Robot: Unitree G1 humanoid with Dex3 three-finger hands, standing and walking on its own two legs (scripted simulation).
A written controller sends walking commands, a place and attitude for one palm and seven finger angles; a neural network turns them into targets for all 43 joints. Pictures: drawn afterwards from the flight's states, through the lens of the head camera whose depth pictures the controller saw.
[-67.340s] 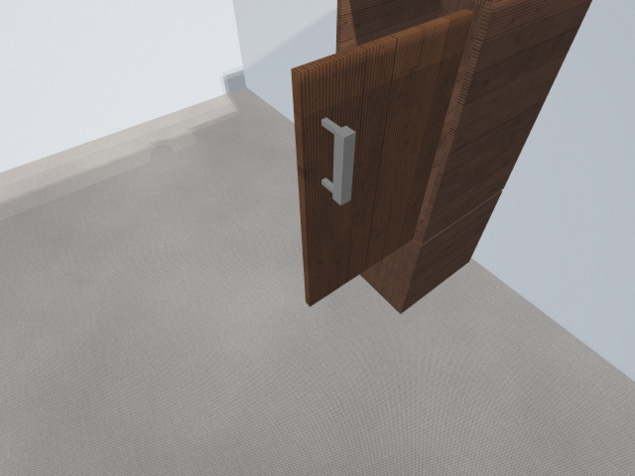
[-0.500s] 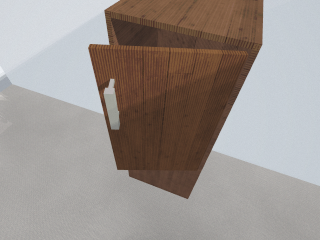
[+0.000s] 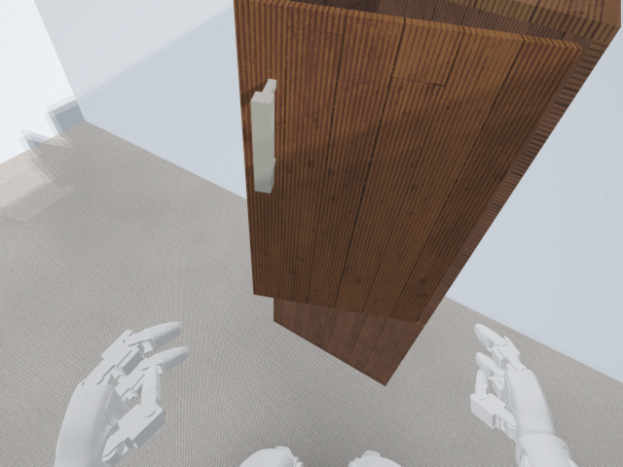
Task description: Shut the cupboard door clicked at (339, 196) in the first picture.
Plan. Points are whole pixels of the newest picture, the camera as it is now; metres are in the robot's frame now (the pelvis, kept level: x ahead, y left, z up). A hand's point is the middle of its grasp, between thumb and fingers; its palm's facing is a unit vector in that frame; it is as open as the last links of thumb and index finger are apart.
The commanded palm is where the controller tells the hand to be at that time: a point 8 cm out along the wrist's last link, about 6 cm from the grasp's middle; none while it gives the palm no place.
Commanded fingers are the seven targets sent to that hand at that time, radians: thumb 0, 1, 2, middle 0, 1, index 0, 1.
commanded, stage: raise the hand and make a fist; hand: left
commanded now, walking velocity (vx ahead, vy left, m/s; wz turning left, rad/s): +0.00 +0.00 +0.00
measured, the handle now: (267, 137) +0.47 +0.13 +0.18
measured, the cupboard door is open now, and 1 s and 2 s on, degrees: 21 21 21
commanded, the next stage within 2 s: bring the fist close to the handle in 1.42 s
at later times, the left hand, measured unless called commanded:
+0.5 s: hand (183, 321) +0.24 +0.17 +0.11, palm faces -0.02 -1.00 -0.04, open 3.6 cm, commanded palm +0.21 +0.23 +0.13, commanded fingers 0.00 0.90 0.90 -1.12 -1.30 -1.12 -1.30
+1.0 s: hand (172, 263) +0.27 +0.18 +0.17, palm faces +0.01 -1.00 -0.06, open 3.1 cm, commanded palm +0.24 +0.23 +0.19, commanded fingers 0.00 0.90 0.90 -1.30 -1.50 -1.30 -1.50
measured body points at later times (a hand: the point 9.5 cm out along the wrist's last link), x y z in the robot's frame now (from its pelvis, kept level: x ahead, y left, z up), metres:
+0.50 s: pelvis +0.04 -0.01 +0.03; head +0.07 +0.00 +0.48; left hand +0.23 +0.23 +0.12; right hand +0.20 -0.26 -0.03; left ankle +0.02 +0.02 -0.65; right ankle +0.05 -0.10 -0.65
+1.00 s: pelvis +0.04 -0.01 +0.06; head +0.04 -0.01 +0.51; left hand +0.26 +0.24 +0.18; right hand +0.24 -0.22 +0.00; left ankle +0.02 +0.02 -0.65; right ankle +0.05 -0.10 -0.65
